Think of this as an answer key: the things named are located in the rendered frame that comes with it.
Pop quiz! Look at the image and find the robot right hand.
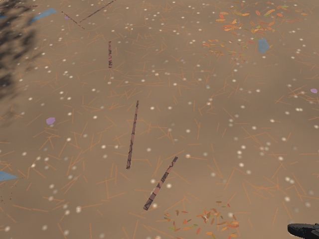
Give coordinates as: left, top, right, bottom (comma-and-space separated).
287, 223, 319, 239

